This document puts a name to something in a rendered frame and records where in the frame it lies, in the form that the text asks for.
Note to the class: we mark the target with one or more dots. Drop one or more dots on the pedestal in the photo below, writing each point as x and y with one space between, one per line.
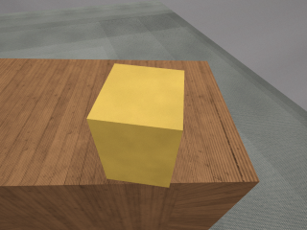
51 174

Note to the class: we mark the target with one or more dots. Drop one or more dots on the carton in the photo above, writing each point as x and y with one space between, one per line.
137 122

